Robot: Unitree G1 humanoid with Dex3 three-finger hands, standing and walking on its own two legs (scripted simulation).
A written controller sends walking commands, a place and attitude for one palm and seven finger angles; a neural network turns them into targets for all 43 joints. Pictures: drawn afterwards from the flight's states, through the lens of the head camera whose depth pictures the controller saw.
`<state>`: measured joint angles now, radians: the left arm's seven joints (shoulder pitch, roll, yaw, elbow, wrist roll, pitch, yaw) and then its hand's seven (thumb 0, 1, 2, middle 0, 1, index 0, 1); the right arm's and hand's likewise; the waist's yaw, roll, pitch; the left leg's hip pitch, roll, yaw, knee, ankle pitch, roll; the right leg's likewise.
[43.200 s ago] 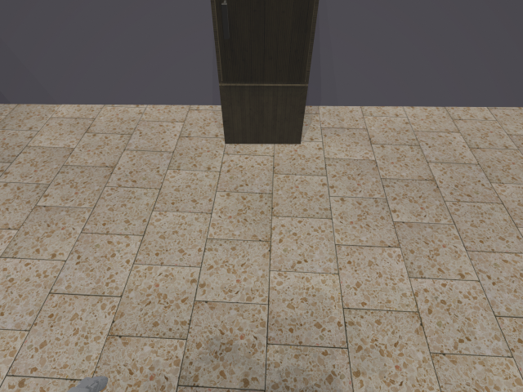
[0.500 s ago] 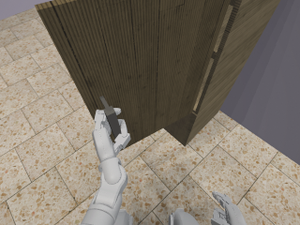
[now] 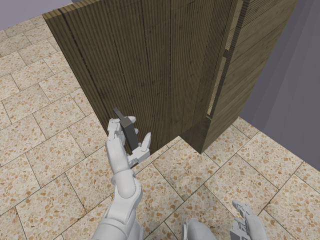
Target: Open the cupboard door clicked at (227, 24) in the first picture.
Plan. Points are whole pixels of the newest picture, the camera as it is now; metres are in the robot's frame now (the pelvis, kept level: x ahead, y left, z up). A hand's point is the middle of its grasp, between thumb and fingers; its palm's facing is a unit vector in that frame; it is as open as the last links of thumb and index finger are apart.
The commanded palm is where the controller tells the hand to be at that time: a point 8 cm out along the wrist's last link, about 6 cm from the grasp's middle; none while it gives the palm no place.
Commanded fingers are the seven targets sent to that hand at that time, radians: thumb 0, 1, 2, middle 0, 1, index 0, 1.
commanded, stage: open thumb and fingers to let go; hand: left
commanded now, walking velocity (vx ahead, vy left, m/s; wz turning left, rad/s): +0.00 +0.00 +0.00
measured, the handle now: (126, 131) +0.38 +0.10 +0.04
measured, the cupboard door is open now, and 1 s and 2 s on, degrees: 84 84 84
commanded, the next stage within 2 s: slide the hand sideways off the handle in 0.52 s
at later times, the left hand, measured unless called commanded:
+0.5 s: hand (140, 143) +0.34 +0.06 +0.04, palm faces +0.30 -0.95 -0.01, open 14.7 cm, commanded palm +0.30 +0.11 +0.03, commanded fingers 0.00 -0.50 0.30 -0.15 -0.30 -0.15 -0.30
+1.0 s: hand (135, 155) +0.31 +0.07 +0.04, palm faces -0.14 -0.99 +0.03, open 16.1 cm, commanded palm +0.29 +0.13 +0.03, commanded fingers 0.00 -0.50 0.30 -0.15 -0.30 -0.15 -0.30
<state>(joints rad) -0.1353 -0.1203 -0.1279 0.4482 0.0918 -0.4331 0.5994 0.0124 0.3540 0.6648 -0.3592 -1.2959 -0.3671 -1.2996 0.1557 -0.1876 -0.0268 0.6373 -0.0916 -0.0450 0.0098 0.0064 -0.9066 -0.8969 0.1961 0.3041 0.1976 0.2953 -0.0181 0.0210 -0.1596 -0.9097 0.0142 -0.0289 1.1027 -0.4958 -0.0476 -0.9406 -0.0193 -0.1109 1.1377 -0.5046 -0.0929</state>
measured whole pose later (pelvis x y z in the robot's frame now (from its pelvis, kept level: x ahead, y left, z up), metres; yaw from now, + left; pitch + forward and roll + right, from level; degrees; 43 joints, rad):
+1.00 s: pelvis +0.00 +0.05 -0.01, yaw -2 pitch +17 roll +0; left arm -0.08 -0.01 -0.20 0.36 -0.03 -0.43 0.13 -0.01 -0.50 0.30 -0.17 -0.36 -0.19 -0.35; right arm 0.24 -0.23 -0.01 0.53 -0.02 -0.02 0.03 0.01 -0.91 -0.90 0.20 0.30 0.20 0.30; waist -0.01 0.03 -0.15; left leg -0.93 0.00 0.02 1.16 -0.52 0.01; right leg -0.96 -0.03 -0.06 1.16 -0.49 -0.03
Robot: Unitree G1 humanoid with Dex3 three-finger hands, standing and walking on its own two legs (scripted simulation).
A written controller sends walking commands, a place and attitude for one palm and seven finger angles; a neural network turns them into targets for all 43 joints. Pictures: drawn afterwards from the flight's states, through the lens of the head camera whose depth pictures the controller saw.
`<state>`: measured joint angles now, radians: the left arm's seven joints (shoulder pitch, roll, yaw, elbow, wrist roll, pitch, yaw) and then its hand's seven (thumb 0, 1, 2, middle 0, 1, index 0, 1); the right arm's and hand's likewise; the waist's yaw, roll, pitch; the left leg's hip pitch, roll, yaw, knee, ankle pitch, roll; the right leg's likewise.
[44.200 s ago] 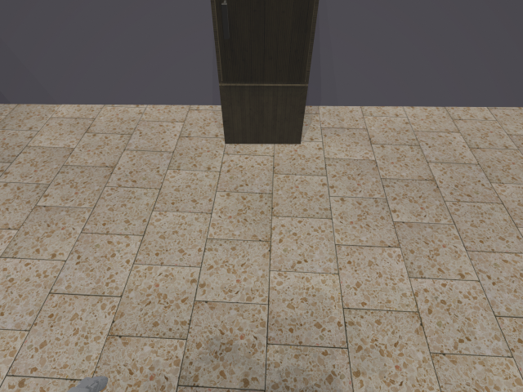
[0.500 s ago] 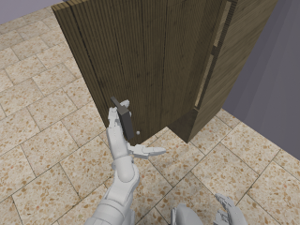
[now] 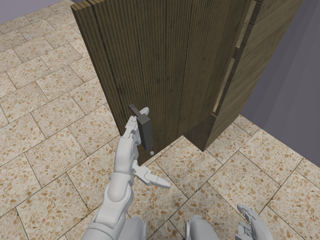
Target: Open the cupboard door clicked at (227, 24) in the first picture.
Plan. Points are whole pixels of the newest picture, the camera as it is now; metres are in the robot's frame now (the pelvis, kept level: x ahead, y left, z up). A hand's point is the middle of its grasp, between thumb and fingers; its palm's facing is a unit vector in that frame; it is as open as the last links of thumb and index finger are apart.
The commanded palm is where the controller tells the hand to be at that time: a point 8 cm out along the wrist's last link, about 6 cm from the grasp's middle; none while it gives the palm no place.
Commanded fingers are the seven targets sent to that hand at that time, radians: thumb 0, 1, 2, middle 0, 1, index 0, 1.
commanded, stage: slide the hand sideways off the handle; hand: left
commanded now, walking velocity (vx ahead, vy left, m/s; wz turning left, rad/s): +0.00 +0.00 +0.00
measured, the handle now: (140, 128) +0.38 +0.07 +0.05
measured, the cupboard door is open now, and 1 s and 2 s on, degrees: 84 84 84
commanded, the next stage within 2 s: draw the hand back to the body in 0.82 s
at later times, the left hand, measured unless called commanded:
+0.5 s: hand (132, 172) +0.27 +0.08 +0.04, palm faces -0.05 -1.00 +0.00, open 16.3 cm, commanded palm +0.24 +0.14 +0.04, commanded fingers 0.00 -0.50 0.30 -0.15 -0.30 -0.15 -0.30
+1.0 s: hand (114, 185) +0.24 +0.11 +0.04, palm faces -0.06 -1.00 -0.02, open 16.3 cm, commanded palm +0.21 +0.18 +0.06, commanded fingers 0.00 -0.50 0.30 -0.15 -0.30 -0.15 -0.30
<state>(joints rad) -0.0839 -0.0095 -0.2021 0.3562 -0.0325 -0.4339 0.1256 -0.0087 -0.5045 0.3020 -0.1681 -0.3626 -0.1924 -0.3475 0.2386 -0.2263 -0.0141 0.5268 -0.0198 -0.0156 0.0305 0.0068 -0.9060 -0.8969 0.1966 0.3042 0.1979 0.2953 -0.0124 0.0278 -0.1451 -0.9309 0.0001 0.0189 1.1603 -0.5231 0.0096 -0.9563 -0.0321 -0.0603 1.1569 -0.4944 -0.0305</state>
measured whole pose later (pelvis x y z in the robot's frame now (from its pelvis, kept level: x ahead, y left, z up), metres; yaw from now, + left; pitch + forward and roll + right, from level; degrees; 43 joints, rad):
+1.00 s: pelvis +0.01 -0.01 -0.02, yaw +1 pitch +18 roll -1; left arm 0.40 0.15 -0.04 -0.11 -0.16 -0.41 -0.12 -0.01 -0.50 0.30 -0.15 -0.30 -0.15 -0.30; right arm 0.23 -0.23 -0.01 0.45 0.00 -0.08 -0.04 0.01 -0.90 -0.90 0.20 0.30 0.20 0.30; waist 0.01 0.03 -0.16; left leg -0.99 0.02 -0.03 1.27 -0.59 -0.02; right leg -1.00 -0.01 -0.10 1.25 -0.56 -0.05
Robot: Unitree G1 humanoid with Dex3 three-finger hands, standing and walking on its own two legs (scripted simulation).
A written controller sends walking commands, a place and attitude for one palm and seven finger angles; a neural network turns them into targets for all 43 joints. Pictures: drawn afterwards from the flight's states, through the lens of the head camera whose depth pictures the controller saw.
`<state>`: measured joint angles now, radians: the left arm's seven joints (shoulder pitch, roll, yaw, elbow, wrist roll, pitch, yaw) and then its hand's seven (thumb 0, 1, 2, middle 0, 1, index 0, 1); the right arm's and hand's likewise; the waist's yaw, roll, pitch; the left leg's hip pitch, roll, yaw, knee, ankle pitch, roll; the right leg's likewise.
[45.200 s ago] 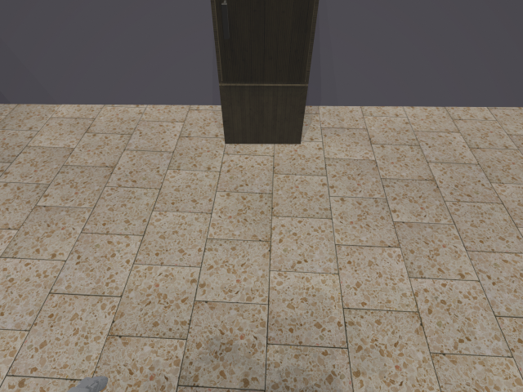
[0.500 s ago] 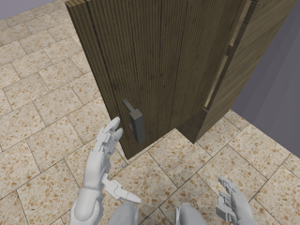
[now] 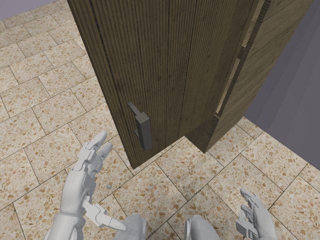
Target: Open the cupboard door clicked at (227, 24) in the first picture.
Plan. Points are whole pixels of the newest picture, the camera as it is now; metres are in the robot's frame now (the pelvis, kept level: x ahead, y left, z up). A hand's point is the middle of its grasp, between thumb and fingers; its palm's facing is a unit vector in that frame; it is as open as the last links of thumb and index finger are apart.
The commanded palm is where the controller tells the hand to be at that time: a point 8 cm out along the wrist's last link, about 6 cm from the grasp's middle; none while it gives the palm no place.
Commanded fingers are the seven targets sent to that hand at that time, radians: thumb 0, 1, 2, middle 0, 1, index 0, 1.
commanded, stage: draw the hand back to the body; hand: left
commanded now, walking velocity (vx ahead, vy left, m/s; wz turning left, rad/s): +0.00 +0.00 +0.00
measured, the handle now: (139, 127) +0.37 +0.08 +0.06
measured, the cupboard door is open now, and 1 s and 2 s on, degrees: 84 84 84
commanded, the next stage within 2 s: step back with the hand held close in 1.50 s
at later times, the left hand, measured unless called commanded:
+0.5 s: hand (54, 179) +0.21 +0.19 +0.14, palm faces +0.05 -0.98 -0.20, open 15.9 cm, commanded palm +0.18 +0.25 +0.17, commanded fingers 0.00 -0.15 0.45 -0.16 -0.30 -0.16 -0.30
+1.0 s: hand out of the picture +0.23 +0.26 +0.24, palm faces +0.36 -0.84 -0.41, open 10.5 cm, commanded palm +0.18 +0.31 +0.26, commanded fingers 0.00 0.73 0.82 -0.19 -0.30 -0.19 -0.30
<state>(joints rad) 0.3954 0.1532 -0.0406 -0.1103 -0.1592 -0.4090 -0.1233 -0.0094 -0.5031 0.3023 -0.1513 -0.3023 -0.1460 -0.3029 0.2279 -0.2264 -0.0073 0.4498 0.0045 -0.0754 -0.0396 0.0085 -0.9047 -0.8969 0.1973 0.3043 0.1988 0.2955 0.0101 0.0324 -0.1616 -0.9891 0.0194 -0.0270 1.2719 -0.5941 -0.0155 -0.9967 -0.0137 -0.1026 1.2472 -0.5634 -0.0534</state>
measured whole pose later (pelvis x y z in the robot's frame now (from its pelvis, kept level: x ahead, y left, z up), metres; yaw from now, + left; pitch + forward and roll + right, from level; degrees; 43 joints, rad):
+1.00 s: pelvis +0.04 +0.03 +0.11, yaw -1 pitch -2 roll -1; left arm 0.52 0.33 0.24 -0.41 -0.05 -0.06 0.12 0.01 0.39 0.68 -0.19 -0.30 -0.19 -0.30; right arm 0.23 -0.22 0.05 0.59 0.01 -0.12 -0.09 0.01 -0.90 -0.90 0.20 0.30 0.20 0.30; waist 0.06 0.07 -0.02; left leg -0.17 0.00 0.03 0.54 -0.33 0.02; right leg -0.18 -0.01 -0.05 0.51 -0.29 0.00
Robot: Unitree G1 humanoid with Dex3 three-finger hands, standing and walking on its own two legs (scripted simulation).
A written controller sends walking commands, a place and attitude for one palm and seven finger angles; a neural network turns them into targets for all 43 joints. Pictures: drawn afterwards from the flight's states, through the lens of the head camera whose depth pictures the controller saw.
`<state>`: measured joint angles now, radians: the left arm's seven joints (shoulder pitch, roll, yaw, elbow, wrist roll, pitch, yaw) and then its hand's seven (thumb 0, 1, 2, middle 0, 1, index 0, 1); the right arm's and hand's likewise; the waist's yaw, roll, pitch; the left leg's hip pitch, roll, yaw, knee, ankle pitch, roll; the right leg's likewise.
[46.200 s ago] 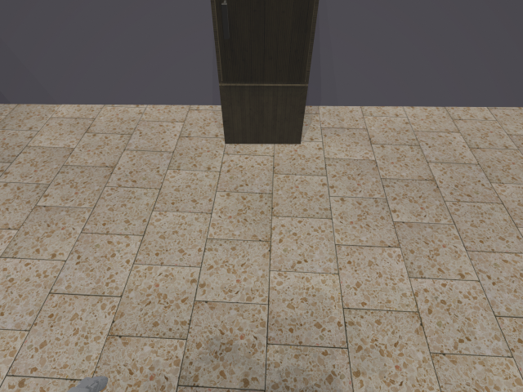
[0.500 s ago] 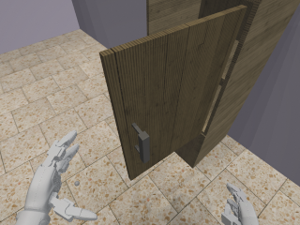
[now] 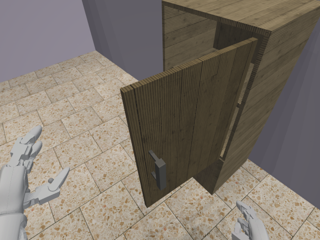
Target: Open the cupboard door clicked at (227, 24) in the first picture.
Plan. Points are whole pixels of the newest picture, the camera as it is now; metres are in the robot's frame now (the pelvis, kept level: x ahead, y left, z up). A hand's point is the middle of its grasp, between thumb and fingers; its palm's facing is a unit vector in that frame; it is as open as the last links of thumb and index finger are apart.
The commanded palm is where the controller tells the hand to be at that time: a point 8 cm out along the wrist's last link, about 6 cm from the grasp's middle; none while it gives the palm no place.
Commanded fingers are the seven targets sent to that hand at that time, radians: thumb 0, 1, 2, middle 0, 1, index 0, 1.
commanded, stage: draw the hand back to the body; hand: left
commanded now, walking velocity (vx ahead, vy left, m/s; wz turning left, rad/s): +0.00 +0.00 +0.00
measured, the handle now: (156, 170) +0.33 +0.06 -0.04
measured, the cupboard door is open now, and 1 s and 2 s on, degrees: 84 84 84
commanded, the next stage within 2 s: step back with the hand held close in 0.50 s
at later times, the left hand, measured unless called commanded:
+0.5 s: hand (41, 175) +0.18 +0.25 +0.16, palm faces +0.44 -0.80 -0.40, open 7.5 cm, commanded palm +0.14 +0.29 +0.18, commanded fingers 0.00 0.90 0.90 -0.20 -0.30 -0.20 -0.30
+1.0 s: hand (32, 183) +0.17 +0.26 +0.16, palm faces +0.34 -0.78 -0.52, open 7.4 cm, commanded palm +0.11 +0.30 +0.18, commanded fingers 0.00 0.90 0.90 -0.20 -0.30 -0.20 -0.30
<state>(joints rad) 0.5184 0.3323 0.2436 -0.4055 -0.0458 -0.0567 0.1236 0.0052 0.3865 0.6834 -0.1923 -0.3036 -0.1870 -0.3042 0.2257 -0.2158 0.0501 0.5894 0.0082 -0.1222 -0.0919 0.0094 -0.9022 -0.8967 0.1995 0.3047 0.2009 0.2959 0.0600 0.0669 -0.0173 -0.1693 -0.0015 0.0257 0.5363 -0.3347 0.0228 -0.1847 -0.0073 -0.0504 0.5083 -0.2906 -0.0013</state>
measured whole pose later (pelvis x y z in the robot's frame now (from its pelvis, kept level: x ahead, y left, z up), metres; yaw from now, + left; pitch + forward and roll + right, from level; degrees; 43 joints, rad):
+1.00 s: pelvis -0.04 +0.00 +0.01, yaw -2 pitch +0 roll -1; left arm 0.56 0.42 0.40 -0.47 -0.04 -0.15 0.12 0.02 0.89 0.90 -0.22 -0.30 -0.21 -0.31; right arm 0.16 -0.24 -0.02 0.57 0.01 -0.02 -0.09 0.01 -0.90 -0.90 0.20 0.30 0.20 0.30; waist 0.00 0.02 0.04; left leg -0.24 0.00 0.05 0.47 -0.24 0.03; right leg -0.26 0.00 -0.02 0.43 -0.17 0.00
